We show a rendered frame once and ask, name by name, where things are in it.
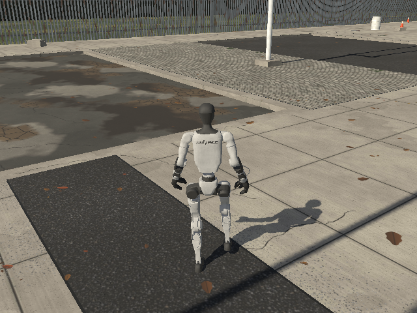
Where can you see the left robot forearm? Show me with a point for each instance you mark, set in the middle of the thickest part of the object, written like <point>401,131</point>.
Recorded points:
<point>177,171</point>

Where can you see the right robot upper arm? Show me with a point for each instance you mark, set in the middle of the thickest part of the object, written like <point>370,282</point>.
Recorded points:
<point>231,148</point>

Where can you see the left robot upper arm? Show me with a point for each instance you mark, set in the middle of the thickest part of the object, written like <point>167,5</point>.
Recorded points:
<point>183,149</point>

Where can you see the robot left shin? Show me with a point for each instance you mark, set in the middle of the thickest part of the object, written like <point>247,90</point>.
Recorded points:
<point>197,242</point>

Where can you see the right robot forearm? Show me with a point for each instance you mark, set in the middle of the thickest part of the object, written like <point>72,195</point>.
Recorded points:
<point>240,172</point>

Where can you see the right robot foot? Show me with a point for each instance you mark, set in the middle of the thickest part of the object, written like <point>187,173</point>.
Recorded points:
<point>227,245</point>

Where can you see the robot right hand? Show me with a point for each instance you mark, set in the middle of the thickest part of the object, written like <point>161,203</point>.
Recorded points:
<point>245,185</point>

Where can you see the robot left hand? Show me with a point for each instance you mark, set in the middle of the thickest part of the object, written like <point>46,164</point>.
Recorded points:
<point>175,185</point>

